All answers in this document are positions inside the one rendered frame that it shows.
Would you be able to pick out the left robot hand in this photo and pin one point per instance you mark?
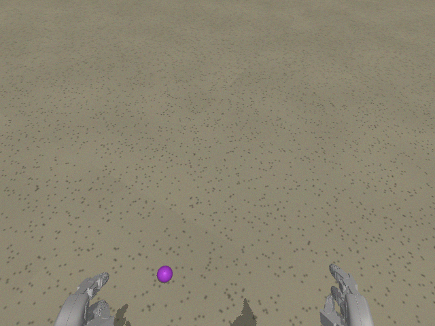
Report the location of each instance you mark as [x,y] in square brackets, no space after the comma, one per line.
[76,311]

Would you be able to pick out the ball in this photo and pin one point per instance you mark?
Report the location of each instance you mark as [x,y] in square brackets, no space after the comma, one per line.
[164,274]

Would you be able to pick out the right robot hand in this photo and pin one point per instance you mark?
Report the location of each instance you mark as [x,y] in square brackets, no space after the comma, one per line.
[354,306]

